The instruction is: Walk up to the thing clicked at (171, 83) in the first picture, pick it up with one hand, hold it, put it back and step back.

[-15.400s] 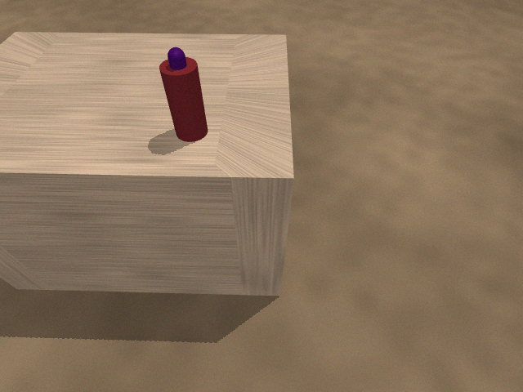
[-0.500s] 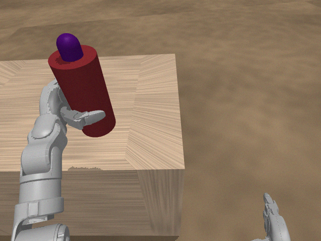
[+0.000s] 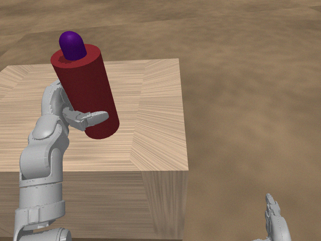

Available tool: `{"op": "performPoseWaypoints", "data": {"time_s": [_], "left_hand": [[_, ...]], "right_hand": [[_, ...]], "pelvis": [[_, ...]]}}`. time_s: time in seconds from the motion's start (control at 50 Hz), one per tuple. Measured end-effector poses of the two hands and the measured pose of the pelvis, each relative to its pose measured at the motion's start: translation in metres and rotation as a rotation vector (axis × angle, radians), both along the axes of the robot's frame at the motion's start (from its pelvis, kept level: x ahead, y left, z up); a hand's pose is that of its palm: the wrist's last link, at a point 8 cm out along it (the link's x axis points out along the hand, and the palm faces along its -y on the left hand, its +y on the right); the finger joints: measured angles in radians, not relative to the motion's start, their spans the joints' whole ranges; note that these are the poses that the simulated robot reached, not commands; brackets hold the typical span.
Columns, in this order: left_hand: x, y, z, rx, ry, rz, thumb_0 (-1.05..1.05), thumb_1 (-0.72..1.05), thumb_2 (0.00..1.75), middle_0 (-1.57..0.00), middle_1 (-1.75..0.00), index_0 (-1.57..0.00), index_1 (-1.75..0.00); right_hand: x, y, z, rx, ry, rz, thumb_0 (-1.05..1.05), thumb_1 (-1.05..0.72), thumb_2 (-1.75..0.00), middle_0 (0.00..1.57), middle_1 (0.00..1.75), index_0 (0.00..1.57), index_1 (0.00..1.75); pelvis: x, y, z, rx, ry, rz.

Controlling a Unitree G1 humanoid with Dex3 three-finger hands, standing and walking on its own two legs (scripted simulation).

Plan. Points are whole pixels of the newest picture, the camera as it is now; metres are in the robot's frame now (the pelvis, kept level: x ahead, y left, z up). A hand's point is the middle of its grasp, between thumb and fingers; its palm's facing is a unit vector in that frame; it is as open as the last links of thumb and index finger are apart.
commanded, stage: hold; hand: left
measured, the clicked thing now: (88, 88) +0.35 +0.16 +0.26
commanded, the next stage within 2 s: none
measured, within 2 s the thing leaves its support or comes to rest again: neither
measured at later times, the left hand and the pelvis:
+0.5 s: hand (86, 93) +0.35 +0.16 +0.25, palm faces +0.12 -0.99 -0.01, open 11.7 cm; pelvis +0.01 +0.00 +0.00, yaw +0 degrees
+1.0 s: hand (83, 98) +0.34 +0.17 +0.24, palm faces +0.12 -0.99 -0.02, open 11.8 cm; pelvis +0.00 +0.00 +0.00, yaw +0 degrees
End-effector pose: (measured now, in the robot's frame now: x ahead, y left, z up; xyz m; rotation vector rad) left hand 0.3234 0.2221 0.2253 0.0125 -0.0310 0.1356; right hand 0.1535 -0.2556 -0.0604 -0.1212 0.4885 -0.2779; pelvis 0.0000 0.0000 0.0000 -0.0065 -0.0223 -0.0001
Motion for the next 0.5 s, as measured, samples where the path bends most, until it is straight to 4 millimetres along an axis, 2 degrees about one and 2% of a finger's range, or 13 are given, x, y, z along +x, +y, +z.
{"op": "performPoseWaypoints", "data": {"time_s": [0.5], "left_hand": [[-0.003, -0.007, 0.023, 0.003, -0.014, -0.020, -0.01, -0.61, 0.89, -0.65, -1.06, -0.68, -1.06]], "right_hand": [[0.012, -0.002, -0.001, 0.016, -0.015, 0.006, -0.02, 0.52, -0.06, 0.05, 0.05, 0.05, 0.05]], "pelvis": [[0.006, -0.002, 0.002, 0.002, 0.000, 0.005]]}}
